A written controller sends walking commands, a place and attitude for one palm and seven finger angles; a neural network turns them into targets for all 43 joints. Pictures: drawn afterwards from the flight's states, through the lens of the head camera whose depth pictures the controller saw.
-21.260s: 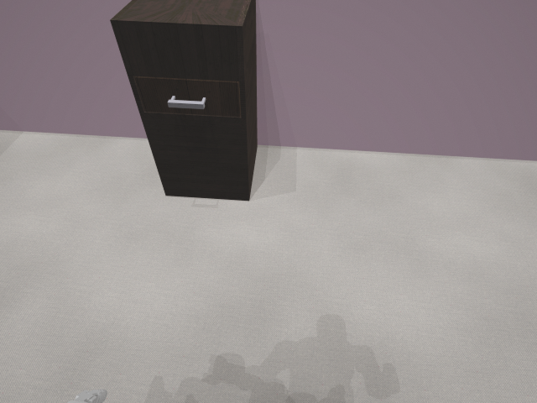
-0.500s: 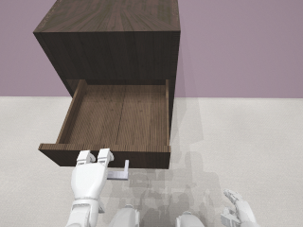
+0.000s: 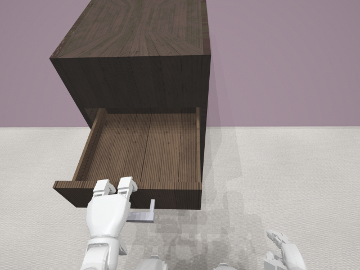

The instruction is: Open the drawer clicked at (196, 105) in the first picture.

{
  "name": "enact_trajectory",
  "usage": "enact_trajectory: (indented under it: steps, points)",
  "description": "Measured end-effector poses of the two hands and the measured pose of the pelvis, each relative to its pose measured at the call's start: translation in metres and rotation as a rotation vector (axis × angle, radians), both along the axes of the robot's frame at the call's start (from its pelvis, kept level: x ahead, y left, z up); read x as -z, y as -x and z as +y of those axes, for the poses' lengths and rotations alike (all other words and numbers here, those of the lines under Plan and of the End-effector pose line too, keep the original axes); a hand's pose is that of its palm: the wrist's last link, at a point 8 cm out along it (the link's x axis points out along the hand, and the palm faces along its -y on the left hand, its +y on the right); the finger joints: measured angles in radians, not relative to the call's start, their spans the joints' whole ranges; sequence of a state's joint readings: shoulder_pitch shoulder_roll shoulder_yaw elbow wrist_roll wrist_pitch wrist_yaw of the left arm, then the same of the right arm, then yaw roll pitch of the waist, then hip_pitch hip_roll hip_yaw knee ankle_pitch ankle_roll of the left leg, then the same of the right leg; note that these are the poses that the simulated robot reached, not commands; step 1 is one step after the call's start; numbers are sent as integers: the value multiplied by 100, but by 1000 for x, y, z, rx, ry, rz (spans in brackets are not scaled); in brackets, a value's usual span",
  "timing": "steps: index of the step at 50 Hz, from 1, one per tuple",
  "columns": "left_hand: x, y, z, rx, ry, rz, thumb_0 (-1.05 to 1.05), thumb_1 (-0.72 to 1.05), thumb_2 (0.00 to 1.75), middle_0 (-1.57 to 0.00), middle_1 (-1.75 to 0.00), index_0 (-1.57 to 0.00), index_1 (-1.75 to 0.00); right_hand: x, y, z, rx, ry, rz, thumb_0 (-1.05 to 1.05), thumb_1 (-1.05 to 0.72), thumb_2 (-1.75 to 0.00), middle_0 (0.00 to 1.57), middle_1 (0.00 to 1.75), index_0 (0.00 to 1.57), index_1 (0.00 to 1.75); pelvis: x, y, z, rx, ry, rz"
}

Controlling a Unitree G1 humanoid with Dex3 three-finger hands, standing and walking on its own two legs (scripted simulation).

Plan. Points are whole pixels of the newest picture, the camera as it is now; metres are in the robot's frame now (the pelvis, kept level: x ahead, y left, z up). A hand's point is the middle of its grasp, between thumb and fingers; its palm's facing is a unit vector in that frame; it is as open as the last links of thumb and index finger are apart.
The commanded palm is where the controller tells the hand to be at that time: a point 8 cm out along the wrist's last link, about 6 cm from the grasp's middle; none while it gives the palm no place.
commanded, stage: lift the hand off the handle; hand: left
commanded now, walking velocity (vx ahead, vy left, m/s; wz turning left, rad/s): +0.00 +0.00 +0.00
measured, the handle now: (130, 209) +0.29 +0.17 -0.12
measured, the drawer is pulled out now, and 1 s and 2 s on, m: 0.29 0.29 0.29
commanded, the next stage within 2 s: draw the hand back to the body in 0.90 s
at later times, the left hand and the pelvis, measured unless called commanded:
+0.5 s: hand (112, 213) +0.24 +0.17 +0.00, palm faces +0.02 -0.13 -0.99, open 13.8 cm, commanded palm +0.22 +0.16 +0.06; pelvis +0.01 -0.01 +0.02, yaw +0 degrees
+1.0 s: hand (111, 210) +0.24 +0.17 +0.02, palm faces +0.00 -0.15 -0.99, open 13.8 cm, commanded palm +0.22 +0.17 +0.08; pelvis +0.01 -0.01 +0.03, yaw +0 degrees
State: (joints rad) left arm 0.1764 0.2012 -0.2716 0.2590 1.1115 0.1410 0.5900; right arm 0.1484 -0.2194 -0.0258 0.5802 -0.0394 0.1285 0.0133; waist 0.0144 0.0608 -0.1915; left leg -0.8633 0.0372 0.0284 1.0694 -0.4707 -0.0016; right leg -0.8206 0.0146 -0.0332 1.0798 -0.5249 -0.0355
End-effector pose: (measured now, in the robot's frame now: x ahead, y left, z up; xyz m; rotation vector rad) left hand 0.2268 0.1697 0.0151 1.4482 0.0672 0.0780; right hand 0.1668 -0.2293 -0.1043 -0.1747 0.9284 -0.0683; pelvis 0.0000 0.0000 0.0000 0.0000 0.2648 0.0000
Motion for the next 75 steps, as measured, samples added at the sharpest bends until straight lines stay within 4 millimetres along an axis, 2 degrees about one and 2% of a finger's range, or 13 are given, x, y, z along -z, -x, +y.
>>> enact_trajectory:
  steps: [7,25,42,53,63,75]
  points:
    - [-11,-2,-5,6,7,-5,0,-49,30,-32,-120,-32,-120,-8,-2,0,2,-17,-11,1,-90,-90,20,30,20,30,-7,-2,-2,6,-5,-18]
    - [-37,5,5,-19,14,-4,0,-49,30,-32,-120,-32,-120,-27,-16,-6,-16,-20,-53,1,-90,-90,20,30,20,30,-20,-7,-7,3,-11,-60]
    - [-62,1,0,-7,25,-25,0,-49,30,-32,-120,-32,-120,-38,-24,1,-23,-60,-78,1,-90,-90,20,30,20,30,-31,-12,-8,10,-15,-94]
    - [-60,5,3,4,30,10,0,-49,30,-32,-120,-32,-120,-43,-27,-2,-33,-45,-87,1,-90,-90,20,30,20,30,-33,-12,-9,11,-16,-101]
    - [-91,11,28,-65,15,-37,0,-48,30,-32,-120,-32,-120,-49,-30,-2,-17,-55,-102,1,-90,-90,20,30,20,30,-39,-16,-7,17,-14,-124]
    - [-123,25,41,-32,17,-37,0,-49,30,-32,-120,-32,-120,-65,-49,10,-59,-60,-160,1,-90,-90,20,30,20,30,-48,-21,-3,19,-10,-160]
